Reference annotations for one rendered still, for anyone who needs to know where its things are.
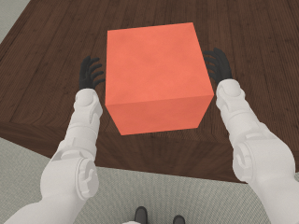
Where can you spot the pedestal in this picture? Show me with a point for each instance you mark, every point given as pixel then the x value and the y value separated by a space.
pixel 41 56

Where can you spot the carton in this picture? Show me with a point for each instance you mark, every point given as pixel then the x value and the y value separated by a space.
pixel 156 79

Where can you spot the robot left upper arm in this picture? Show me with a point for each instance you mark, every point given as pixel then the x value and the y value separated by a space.
pixel 66 185

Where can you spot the right robot hand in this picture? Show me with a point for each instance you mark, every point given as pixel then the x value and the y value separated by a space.
pixel 221 69

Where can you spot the left robot forearm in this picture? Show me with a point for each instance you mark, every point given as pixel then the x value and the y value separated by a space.
pixel 83 128

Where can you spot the right robot foot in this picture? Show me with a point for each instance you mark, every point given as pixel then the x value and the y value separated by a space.
pixel 178 219

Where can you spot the robot foot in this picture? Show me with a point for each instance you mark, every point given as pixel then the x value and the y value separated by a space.
pixel 178 219
pixel 141 215

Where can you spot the left robot hand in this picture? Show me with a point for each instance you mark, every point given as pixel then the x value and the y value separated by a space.
pixel 86 77

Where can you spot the right robot forearm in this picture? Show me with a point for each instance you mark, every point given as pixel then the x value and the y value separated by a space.
pixel 237 116

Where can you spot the robot right upper arm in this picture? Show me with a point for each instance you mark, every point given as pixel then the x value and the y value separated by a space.
pixel 267 166

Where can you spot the left robot foot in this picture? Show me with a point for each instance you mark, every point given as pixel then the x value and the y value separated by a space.
pixel 141 215

